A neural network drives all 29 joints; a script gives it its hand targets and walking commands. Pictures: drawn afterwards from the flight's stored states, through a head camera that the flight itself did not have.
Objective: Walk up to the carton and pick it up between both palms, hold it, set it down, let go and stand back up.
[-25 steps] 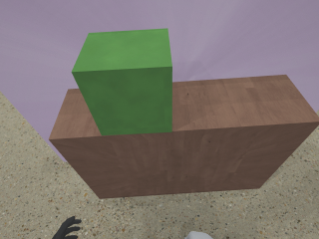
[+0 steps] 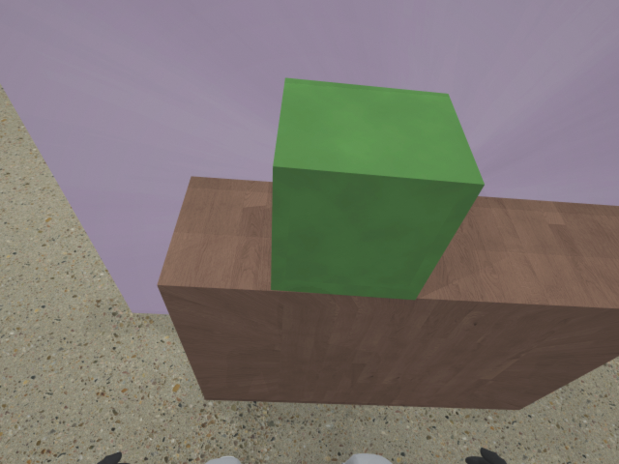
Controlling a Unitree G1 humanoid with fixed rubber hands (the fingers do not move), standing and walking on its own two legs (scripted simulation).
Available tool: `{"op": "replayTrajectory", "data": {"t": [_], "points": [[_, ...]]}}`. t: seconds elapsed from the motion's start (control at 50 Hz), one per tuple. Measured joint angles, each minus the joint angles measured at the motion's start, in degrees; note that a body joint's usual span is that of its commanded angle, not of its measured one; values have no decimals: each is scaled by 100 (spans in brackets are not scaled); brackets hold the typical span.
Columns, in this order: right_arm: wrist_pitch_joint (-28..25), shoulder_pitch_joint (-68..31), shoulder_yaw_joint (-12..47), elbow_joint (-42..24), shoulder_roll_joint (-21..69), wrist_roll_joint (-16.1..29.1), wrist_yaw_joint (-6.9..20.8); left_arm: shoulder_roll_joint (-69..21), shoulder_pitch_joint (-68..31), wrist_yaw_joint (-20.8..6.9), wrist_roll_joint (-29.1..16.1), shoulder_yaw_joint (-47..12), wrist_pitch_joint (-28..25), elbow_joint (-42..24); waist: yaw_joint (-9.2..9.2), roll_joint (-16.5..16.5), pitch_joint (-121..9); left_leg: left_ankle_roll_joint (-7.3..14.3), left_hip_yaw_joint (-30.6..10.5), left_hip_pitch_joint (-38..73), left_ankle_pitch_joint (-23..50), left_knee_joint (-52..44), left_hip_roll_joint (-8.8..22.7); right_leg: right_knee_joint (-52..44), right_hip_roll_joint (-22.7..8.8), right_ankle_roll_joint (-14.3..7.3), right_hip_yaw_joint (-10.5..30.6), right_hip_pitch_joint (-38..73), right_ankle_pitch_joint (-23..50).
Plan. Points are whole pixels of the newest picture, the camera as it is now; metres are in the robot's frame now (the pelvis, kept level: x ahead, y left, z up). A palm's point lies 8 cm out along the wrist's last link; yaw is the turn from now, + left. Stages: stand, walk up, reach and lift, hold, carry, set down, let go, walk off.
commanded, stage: walk up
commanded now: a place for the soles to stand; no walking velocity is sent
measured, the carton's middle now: (354, 196) +0.51 -0.08 +0.04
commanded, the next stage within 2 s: none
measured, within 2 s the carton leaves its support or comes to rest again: neither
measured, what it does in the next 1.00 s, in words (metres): steps on the spot: right foot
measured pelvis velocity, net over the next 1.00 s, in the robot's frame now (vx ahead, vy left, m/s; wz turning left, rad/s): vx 0.01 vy -0.05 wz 0.01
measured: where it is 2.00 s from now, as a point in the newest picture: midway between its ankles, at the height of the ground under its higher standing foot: outside the picture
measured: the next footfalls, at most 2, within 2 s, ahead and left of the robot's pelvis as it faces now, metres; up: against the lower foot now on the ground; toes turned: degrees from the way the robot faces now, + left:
right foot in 0.22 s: +0.05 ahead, -0.15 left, +0.00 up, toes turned -1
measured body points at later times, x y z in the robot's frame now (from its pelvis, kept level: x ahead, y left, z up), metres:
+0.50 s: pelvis +0.00 -0.04 +0.01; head +0.01 -0.04 +0.46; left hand +0.11 +0.22 -0.10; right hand +0.10 -0.30 -0.10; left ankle +0.01 +0.08 -0.72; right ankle +0.00 -0.15 -0.72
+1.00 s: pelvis +0.01 -0.05 +0.01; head +0.01 -0.06 +0.46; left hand +0.10 +0.21 -0.10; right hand +0.11 -0.31 -0.10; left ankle +0.01 +0.08 -0.72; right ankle +0.00 -0.15 -0.72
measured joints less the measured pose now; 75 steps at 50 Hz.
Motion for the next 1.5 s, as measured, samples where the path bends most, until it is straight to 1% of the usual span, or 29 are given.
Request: {"op": "replayTrajectory", "data": {"t": [0.08, 0.16, 0.18, 0.22, 0.24, 0.26, 0.3, 0.32, 0.36, 0.42, 0.46, 0.48, 0.5, 0.54, 0.66, 0.82, 0.96, 1.02, 1.08, 1.14, 1.2, 1.26, 1.28, 1.3, 1.32, 1.34, 1.42, 1.44, 1.5], "points": [[-35, 65, -60, -64, -100, -77, -108, 27, -167, -70, 74, 39, 72, -36, -85, 101, 37, 23, 26, -30, 43, -71, -11, -144, 70, 2, -40, -13, 90], [-17, 136, -101, -69, -211, -99, -162, 59, -326, -154, 41, 109, 92, -34, -138, 221, 87, -26, 36, -116, 46, -22, 37, -531, 88, -45, -5, 88, 206], [-2, 146, -110, -64, -244, -93, -162, 57, -356, -178, 25, 117, 77, -39, -142, 261, 95, -54, 32, -147, 35, 18, 60, -765, 90, -76, -9, 175, 324], [40, 154, -119, -36, -318, -53, -144, 43, -385, -228, -11, 123, 9, -65, -108, 347, 92, -140, 15, -239, -25, 176, 127, -1497, 123, -175, -36, 466, 866], [67, 124, -135, 13, -376, -21, -127, -20, -424, -246, -18, 117, -30, -36, -90, 504, 138, -169, -65, -267, -75, 281, 231, -1611, 230, -191, -104, 533, 1036], [97, 118, -148, 63, -403, 26, -112, -72, -432, -262, -27, 89, -59, -18, -79, 614, 144, -134, -153, -272, -228, 357, 274, -1637, 304, -201, -163, 576, 1084], [158, 168, -134, 130, -347, 90, -122, -107, -372, -269, -93, 33, -89, 5, 0, 531, -3, -40, -170, -281, -1054, 639, 82, -1636, 239, -244, -126, 569, 1042], [176, 188, -122, 149, -321, 108, -127, -139, -346, -256, -111, 18, -104, 21, 41, 484, -69, -13, -171, -278, -1311, 846, -20, -1699, 200, -271, -108, 598, 1042], [153, 202, -105, 158, -281, 142, -130, -209, -307, -222, -101, -28, -135, 28, 109, 425, -156, -8, -148, -210, -1461, 1030, -152, -1886, 159, -283, -100, 664, 1123], [28, 179, -73, 100, -194, 135, -113, -259, -295, -197, -82, -100, -140, 33, 171, 342, -205, -60, 12, 139, -1097, 431, -198, -2030, 158, -279, -116, 688, 1218], [-57, 155, -50, 42, -145, 103, -88, -269, -311, -199, -107, -140, -122, 61, 154, 312, -217, -47, 97, 514, -408, -404, -219, -1954, 174, -270, -170, 652, 1177], [-84, 99, -37, 59, -77, 70, -79, -244, -341, -203, -133, -144, -117, 106, 137, 204, -185, -3, 109, 587, -86, -572, -283, -1879, 119, -260, -161, 640, 1134], [-98, 56, -9, 61, -18, 39, -68, -228, -352, -207, -163, -146, -115, 151, 132, 101, -171, 17, 130, 628, -4, -623, -332, -1852, 70, -250, -139, 649, 1112], [-112, 48, 37, 28, 6, 47, -27, -262, -310, -214, -178, -162, -113, 198, 129, 83, -245, 17, 96, 629, -78, -608, -297, -1998, 112, -211, -160, 726, 1163], [-126, -16, 36, -4, -41, 122, 64, -326, -182, -268, -142, -196, -238, 330, 125, 209, -377, -51, -8, 702, -72, -769, -173, -2435, 250, -299, -258, 936, 1381], [-136, 1, 36, 105, -74, 98, 58, -247, -121, -263, -166, -143, -298, 380, 127, 339, -375, -79, -51, 736, -36, -853, -138, -2567, 292, -330, -290, 1001, 1428], [-135, 97, 56, 220, -51, 76, 42, -224, -119, -267, -158, -134, -283, 354, 118, 339, -376, -94, -66, 768, -57, -866, -130, -2575, 301, -343, -299, 1034, 1401], [-161, 226, 4, 191, -33, 6, 28, -201, -47, -321, -63, -83, -253, 274, 126, 279, -393, -55, -51, 755, -190, -708, -142, -2354, 288, -356, -275, 982, 1256], [-153, 363, -44, 213, -60, -32, 10, -173, 67, -359, -6, -24, -234, 227, 109, 225, -425, -75, -38, 737, -355, -546, -129, -2105, 298, -384, -246, 910, 1063], [-116, 443, -94, 279, -143, -28, 10, -201, 141, -368, 18, -17, -300, 201, 81, 309, -418, -139, -100, 726, -439, -480, -33, -2165, 395, -442, -304, 967, 1023], [-88, 440, -124, 300, -165, -8, -12, -212, 159, -330, -29, -49, -379, 166, 90, 336, -340, -37, -125, 651, -522, -290, -33, -2301, 424, -505, -353, 1083, 1025], [-88, 349, -116, 279, -107, 12, -66, -220, 176, -256, -27, -76, -347, 138, 155, 293, -229, 1, -22, 583, -971, -174, -138, -2428, 390, -524, -368, 1227, 1029], [-107, 301, -106, 254, -74, 23, -77, -216, 186, -234, -27, -89, -319, 134, 179, 277, -189, 20, 27, 595, -904, -304, -166, -2454, 386, -518, -369, 1265, 1027], [-141, 256, -92, 214, -43, 29, -82, -206, 195, -220, -32, -106, -284, 138, 196, 269, -153, 51, 74, 635, -634, -533, -185, -2447, 391, -509, -375, 1290, 1010], [-182, 207, -73, 178, -11, 22, -84, -186, 205, -212, -47, -120, -249, 153, 215, 251, -122, 76, 75, 692, -98, -711, -197, -2388, 396, -497, -369, 1293, 967], [-210, 139, -44, 171, 40, 0, -85, -155, 203, -205, -71, -124, -214, 192, 223, 178, -100, 55, 105, 726, 90, -732, -224, -2289, 363, -480, -337, 1276, 909], [-176, 1, 34, 92, 74, 5, -71, -161, 175, -183, -79, -144, -98, 236, 166, 120, -201, 4, 106, 724, -284, -564, -205, -1958, 334, -234, -271, 1137, 898], [-147, -30, 34, 91, 61, 21, -64, -171, 158, -185, -68, -146, -104, 225, 158, 125, -226, -3, 107, 722, -337, -525, -191, -2026, 332, -226, -259, 1172, 855], [-96, -130, 20, 109, -25, 67, -34, -232, 66, -224, -48, -154, -203, 209, 140, 232, -272, -84, 78, 705, -375, -476, -108, -2309, 420, -487, -297, 1313, 826]]}}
